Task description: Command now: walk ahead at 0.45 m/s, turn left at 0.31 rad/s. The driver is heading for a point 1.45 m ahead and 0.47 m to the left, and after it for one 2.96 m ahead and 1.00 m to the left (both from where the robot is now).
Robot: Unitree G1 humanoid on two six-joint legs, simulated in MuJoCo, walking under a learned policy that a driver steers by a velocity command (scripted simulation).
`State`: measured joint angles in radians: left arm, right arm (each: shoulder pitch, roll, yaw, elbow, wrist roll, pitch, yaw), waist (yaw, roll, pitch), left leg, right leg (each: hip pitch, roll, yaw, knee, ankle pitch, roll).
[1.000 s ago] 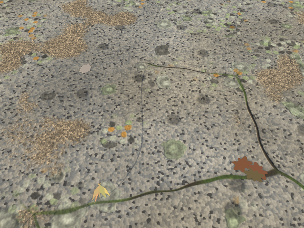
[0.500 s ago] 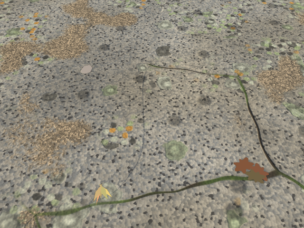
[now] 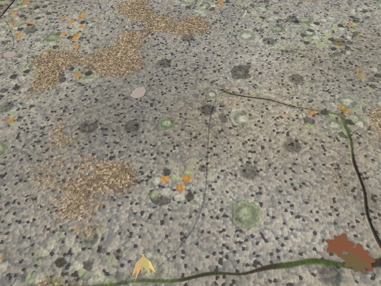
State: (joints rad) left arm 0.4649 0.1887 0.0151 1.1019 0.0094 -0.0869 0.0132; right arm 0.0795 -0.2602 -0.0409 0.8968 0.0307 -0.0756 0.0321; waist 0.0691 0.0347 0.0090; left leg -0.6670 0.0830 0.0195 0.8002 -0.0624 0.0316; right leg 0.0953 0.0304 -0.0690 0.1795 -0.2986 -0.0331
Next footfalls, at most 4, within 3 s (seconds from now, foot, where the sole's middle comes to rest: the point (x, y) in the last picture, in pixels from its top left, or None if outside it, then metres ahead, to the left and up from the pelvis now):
0.16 left None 0.28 0.13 -0.78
0.66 right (215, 257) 0.60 0.01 -0.78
1.16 left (116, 228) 0.69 0.39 -0.78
1.72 right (137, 151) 1.07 0.37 -0.78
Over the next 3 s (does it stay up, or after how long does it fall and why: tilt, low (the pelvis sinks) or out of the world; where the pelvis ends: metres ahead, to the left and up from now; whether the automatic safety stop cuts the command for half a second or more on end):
stays up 1.54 0.46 0.01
